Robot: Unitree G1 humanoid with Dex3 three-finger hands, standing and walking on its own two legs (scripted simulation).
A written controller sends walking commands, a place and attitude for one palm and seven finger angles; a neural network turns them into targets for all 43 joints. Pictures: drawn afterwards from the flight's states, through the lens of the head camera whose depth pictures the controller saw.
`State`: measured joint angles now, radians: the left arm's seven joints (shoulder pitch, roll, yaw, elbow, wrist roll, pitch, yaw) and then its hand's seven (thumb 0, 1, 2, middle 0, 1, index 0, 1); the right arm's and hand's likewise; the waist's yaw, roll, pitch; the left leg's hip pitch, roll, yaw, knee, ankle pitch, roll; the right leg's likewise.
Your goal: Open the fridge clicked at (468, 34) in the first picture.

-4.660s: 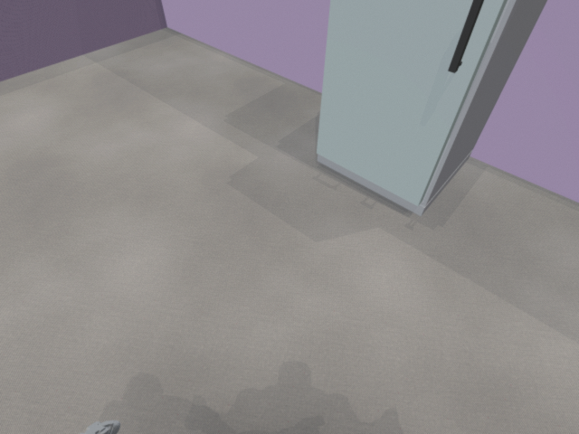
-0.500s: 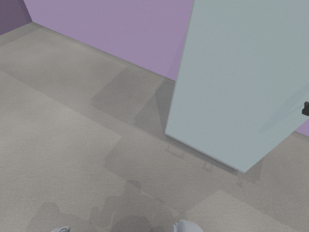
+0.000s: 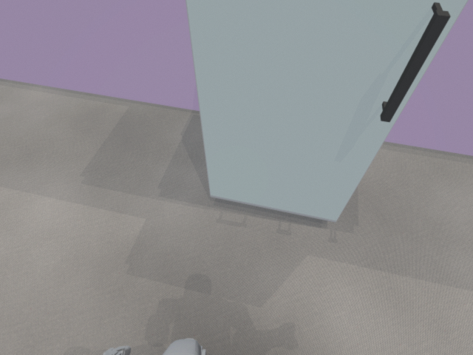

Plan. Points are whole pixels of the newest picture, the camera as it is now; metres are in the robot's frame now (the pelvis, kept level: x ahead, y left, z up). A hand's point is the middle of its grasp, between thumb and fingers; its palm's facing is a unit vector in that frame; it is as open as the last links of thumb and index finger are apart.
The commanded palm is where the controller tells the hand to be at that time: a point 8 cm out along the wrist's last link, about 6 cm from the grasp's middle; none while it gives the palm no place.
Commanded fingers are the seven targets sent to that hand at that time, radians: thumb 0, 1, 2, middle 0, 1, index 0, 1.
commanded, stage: turn to face it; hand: right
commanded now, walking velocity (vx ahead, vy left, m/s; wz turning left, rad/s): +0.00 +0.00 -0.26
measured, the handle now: (408, 69) +0.71 -0.35 +0.09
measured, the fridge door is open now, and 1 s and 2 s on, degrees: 0 0 0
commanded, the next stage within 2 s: take the last steps up to it in 0.14 s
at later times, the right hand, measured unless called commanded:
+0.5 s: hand out of the picture -0.04 -0.17 -0.15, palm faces +0.25 +0.93 -0.25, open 7.3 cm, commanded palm none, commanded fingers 0.00 -0.90 -0.90 0.20 0.30 0.20 0.30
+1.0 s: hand out of the picture +0.12 -0.28 -0.17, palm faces +0.24 +0.96 -0.16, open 7.4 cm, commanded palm none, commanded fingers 0.00 -0.90 -0.90 0.20 0.30 0.20 0.30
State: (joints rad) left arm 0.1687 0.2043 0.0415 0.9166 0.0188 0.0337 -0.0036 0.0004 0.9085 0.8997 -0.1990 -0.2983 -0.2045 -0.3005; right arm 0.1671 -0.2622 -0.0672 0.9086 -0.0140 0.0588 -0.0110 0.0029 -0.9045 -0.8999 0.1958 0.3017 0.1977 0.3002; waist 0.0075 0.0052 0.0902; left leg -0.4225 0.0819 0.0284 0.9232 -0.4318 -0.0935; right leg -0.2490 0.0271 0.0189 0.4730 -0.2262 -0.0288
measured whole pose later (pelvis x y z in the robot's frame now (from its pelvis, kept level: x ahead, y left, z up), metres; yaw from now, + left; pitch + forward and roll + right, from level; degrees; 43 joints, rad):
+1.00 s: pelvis +0.10 -0.09 +0.00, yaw -12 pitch -1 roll -1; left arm 0.42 0.13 0.02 1.13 0.01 -0.06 0.03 0.00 0.93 0.90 -0.20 -0.30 -0.20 -0.30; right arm 0.19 -0.18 -0.05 1.05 -0.03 0.01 0.01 0.00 -0.91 -0.90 0.19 0.30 0.20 0.30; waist 0.01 0.04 0.05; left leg -0.58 0.11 0.08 0.97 -0.20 -0.03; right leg 0.06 0.06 -0.13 0.26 -0.31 -0.07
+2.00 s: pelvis +0.25 -0.09 -0.01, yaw -9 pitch -2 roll -1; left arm 0.15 0.19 0.06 1.00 0.01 0.07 0.00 0.00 0.91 0.90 -0.20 -0.30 -0.20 -0.30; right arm 0.26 -0.17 -0.04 1.00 -0.03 0.02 -0.02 0.00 -0.91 -0.90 0.20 0.30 0.20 0.30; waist -0.01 -0.05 0.04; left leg -0.23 0.04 0.03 0.60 -0.34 0.00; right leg -0.42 -0.05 -0.02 0.69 -0.35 0.03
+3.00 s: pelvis +0.18 -0.10 +0.00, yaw -10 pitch -3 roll -1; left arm 0.26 0.32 0.03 1.02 0.01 0.00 0.00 0.00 0.91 0.90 -0.20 -0.30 -0.20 -0.30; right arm 0.26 -0.31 0.00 1.01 -0.03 0.01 0.00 0.00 -0.90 -0.90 0.20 0.30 0.20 0.30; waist 0.01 -0.01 0.02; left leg -0.24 0.07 0.03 0.47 -0.18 -0.03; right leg -0.20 0.00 -0.06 0.46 -0.21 -0.01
